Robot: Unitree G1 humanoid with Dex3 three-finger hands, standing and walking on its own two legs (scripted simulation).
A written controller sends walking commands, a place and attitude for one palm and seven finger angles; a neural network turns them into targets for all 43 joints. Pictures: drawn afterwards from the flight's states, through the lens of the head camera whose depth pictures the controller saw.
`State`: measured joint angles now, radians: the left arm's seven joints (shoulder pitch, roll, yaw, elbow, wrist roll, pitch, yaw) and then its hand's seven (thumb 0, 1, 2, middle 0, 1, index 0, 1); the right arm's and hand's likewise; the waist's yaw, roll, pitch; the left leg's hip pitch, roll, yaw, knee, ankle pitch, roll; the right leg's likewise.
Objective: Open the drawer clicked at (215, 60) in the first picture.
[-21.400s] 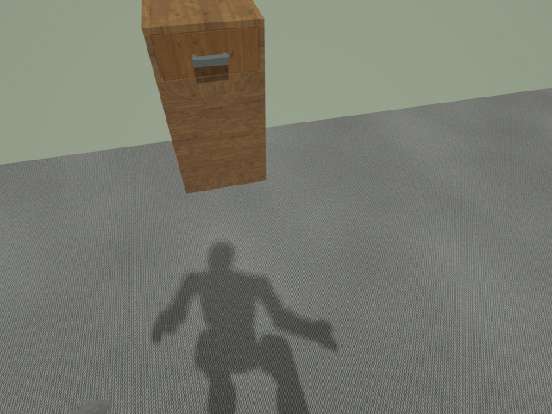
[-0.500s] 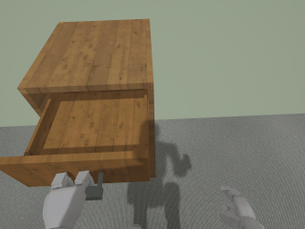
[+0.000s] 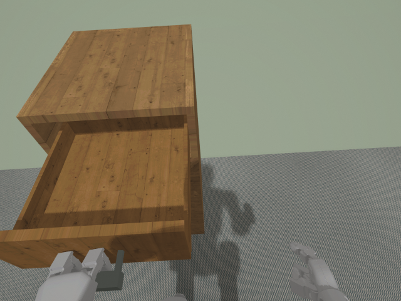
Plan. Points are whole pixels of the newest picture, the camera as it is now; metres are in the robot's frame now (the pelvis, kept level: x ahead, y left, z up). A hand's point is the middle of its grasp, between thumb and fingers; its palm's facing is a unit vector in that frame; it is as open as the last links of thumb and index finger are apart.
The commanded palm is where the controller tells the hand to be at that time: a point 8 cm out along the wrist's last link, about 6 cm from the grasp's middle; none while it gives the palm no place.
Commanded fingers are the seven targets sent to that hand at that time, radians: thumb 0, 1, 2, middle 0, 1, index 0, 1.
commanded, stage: pull the drawer open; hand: left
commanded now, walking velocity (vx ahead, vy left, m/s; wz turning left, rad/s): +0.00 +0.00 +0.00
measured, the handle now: (88, 269) +0.18 +0.23 -0.01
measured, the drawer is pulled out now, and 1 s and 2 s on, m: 0.29 0.30 0.29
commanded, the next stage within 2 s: open the thumb to release the handle in 0.18 s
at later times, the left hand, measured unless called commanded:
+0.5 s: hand out of the picture +0.12 +0.23 -0.02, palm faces -0.08 -0.11 -0.99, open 6.9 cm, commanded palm +0.10 +0.23 +0.03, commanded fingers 0.00 0.06 0.54 -0.34 -1.26 -0.34 -1.26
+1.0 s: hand out of the picture +0.12 +0.23 -0.02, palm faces -0.03 -0.10 -0.99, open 13.7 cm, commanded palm +0.11 +0.23 +0.03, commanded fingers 0.00 -0.50 0.30 -0.30 -1.20 -0.30 -1.20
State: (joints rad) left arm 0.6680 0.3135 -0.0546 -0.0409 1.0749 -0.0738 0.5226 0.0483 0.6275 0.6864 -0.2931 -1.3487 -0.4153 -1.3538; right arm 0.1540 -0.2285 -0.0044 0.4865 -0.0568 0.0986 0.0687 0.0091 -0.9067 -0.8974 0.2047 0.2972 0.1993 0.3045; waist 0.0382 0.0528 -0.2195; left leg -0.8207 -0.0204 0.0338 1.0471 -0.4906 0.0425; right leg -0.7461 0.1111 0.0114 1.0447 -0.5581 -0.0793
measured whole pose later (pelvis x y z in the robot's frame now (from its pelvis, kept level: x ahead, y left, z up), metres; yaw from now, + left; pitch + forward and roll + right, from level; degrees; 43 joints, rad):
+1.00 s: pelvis -0.02 -0.01 -0.01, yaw +2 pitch +16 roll -1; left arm 0.61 0.34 -0.03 -0.01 1.08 -0.14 0.57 0.00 -0.46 0.31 -0.34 -1.22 -0.32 -1.21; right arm 0.14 -0.25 -0.02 0.50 -0.07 0.10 0.04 0.01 -0.91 -0.90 0.20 0.30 0.20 0.30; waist 0.06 0.07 -0.22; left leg -0.90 -0.03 0.00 1.11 -0.48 0.03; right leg -0.82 0.11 -0.03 1.10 -0.56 -0.09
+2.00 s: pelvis -0.01 +0.01 +0.02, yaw +1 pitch +10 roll -1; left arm 0.61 0.35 -0.06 -0.11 1.02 -0.04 0.46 0.00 -0.49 0.30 -0.32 -1.20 -0.35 -1.22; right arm 0.15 -0.23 -0.01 0.50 -0.03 0.11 0.05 0.01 -0.91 -0.90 0.20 0.30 0.20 0.30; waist 0.07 0.08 -0.17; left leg -0.67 -0.04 0.02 0.92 -0.42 0.06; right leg -0.59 0.10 0.01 0.90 -0.49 -0.06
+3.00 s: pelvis -0.01 +0.02 +0.05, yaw +0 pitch +4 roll -1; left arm 0.62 0.39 -0.10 -0.38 0.96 0.06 0.28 0.00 -0.49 0.30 -0.32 -1.20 -0.32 -1.21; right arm 0.16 -0.23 0.01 0.49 0.00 0.10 0.07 0.01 -0.91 -0.90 0.20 0.30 0.20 0.30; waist 0.09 0.11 -0.12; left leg -0.47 -0.03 0.03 0.76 -0.36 0.07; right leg -0.39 0.09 0.04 0.73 -0.41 -0.05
